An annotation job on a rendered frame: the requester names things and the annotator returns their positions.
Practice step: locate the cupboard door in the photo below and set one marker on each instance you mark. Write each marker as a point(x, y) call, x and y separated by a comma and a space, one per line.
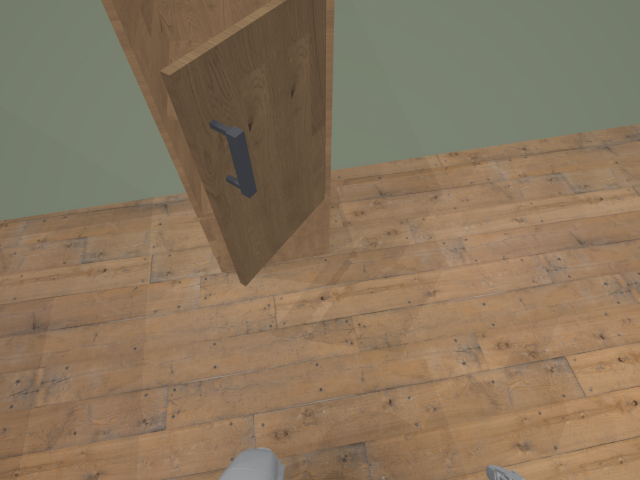
point(265, 75)

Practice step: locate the handle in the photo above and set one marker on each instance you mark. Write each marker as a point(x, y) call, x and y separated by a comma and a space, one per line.
point(240, 155)

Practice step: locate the robot left thigh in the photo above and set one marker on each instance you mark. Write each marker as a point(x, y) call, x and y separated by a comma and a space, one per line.
point(254, 464)

